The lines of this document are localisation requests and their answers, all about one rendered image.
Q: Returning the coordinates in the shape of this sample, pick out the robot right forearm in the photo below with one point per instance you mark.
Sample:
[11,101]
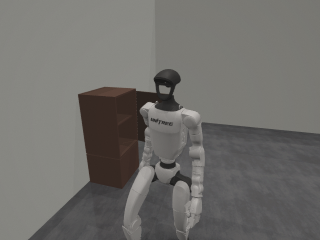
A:
[148,149]

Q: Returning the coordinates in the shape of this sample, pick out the left robot upper arm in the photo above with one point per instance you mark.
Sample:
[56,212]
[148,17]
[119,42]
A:
[193,120]

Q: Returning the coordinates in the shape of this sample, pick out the robot left forearm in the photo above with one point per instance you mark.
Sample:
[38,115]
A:
[197,176]

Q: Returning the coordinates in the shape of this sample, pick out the cupboard door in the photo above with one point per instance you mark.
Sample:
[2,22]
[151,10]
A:
[142,98]

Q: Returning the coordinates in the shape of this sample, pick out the robot left hand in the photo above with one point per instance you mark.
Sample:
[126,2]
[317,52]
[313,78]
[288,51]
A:
[193,207]

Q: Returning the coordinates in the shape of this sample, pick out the right robot upper arm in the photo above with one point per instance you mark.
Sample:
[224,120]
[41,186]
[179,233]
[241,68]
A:
[144,112]

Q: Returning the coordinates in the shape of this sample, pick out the robot torso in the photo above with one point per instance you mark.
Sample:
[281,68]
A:
[168,136]

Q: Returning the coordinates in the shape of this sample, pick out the robot right hand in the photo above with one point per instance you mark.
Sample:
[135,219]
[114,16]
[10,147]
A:
[143,164]

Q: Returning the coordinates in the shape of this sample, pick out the right robot shin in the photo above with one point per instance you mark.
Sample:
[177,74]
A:
[132,235]

